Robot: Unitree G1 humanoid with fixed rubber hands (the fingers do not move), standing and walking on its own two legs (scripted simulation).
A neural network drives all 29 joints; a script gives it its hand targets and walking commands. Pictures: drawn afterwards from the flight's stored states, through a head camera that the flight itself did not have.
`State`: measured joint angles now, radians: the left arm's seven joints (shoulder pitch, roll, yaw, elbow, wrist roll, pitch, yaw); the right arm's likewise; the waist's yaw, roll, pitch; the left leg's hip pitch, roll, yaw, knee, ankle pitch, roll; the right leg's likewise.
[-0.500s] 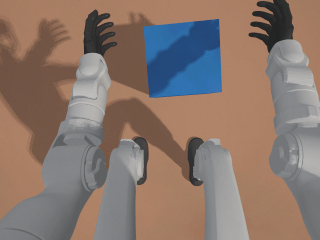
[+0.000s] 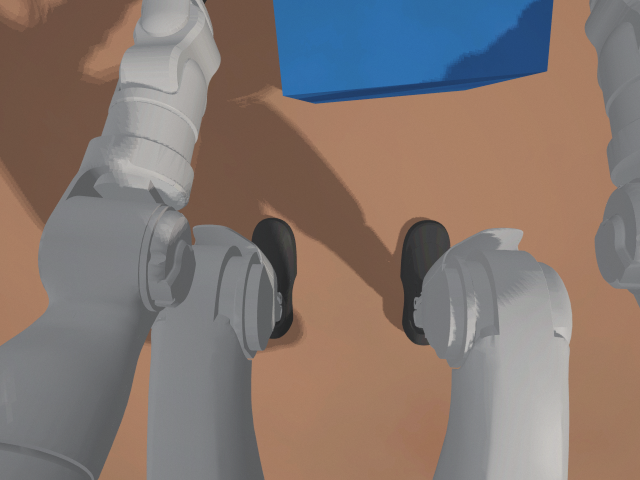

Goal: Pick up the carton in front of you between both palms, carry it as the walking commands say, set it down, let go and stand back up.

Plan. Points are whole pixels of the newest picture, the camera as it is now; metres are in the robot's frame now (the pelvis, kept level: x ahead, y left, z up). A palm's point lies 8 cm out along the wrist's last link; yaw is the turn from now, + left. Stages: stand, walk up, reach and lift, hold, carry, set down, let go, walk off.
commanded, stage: reach and lift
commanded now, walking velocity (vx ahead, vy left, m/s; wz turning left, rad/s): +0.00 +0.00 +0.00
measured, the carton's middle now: out of the picture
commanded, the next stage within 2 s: none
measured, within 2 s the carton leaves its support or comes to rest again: leaves its support in 0.82 s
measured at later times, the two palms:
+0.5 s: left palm out of the picture +0.54 +0.10 -0.18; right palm out of the picture +0.55 -0.22 -0.19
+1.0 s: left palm out of the picture +0.55 +0.09 -0.13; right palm out of the picture +0.54 -0.21 -0.14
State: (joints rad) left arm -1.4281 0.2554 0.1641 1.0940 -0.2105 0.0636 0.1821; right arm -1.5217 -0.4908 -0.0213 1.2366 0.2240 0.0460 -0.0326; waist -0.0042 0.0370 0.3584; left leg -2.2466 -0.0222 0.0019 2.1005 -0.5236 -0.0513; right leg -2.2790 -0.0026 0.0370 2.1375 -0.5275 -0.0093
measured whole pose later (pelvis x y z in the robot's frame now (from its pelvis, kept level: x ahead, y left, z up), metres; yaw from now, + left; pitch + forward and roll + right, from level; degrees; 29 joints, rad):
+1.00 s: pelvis +0.01 +0.00 -0.01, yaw -1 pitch +39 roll +3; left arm -1.26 0.09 0.36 0.82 -0.07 0.22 0.20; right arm -1.34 -0.30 -0.11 0.92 0.07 0.26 -0.10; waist -0.01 0.08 0.18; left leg -2.27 -0.10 -0.05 2.15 -0.57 -0.11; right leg -2.31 0.02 0.04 2.18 -0.55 0.00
